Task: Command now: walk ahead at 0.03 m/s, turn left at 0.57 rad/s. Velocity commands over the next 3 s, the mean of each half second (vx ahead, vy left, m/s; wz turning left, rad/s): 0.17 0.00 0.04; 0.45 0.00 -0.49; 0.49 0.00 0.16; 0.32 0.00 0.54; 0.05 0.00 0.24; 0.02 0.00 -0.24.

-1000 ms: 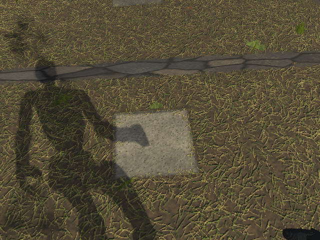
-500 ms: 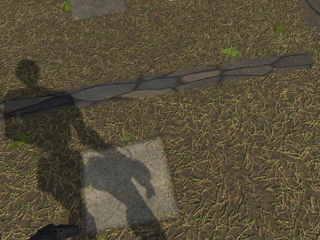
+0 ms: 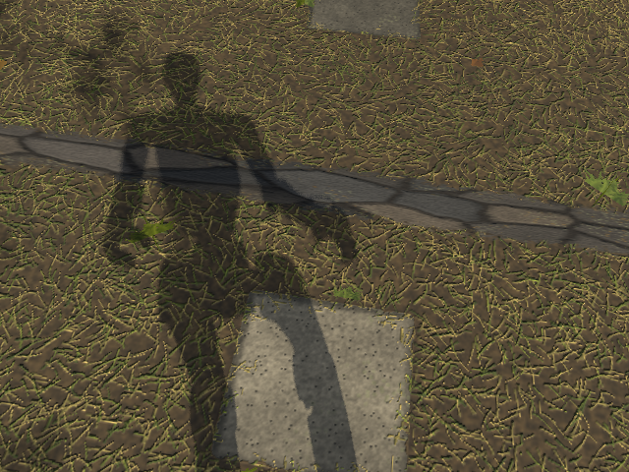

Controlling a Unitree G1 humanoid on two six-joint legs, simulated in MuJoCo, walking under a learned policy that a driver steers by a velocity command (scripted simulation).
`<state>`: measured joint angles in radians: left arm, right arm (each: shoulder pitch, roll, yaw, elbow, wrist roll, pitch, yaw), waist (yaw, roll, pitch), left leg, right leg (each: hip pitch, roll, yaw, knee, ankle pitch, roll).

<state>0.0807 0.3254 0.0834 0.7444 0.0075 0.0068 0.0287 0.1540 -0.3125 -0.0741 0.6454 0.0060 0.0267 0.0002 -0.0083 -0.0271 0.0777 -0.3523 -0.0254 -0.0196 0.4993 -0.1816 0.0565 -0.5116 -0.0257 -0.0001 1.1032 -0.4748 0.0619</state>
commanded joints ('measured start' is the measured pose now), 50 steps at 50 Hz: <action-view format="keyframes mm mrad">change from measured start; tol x32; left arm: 1 37 82 24 -56 -2 -10 9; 34 308 7 -13 -109 -47 -68 -1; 50 -62 -12 -33 -216 -30 -60 -79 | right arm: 1 -32 -160 -43 -76 -4 -11 -21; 50 163 -146 -38 139 19 -124 -1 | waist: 1 27 142 -215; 16 59 -226 33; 31 -15 -119 -93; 34 -76 343 -283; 50 -60 75 25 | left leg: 1 220 226 -266 -142 437 190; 13 -25 151 -256 -137 -482 85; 18 -432 30 -73 485 -300 -40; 29 36 -19 -6 -27 26 -101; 33 662 315 -375 -156 -182 61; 34 642 454 -711 -260 -414 168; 50 314 289 87 -369 262 99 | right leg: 1 -57 8 56 -33 78 17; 13 335 38 -42 -589 137 -75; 17 365 -344 712 -982 -253 -368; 31 231 -104 382 -769 194 -204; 36 -309 -29 151 98 37 -85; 50 -120 -51 4 -434 449 -96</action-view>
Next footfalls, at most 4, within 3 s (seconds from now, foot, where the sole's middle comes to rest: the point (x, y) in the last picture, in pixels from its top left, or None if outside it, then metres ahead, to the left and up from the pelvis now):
0.28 right None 0.07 -0.14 -0.78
0.64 left None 0.25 0.11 -0.78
1.10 right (424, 440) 0.48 -0.25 -0.78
1.66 left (346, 294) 0.83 -0.10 -0.78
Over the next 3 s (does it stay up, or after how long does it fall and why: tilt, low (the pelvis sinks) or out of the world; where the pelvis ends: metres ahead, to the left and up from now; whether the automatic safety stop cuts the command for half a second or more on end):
stays up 0.90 -0.19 0.00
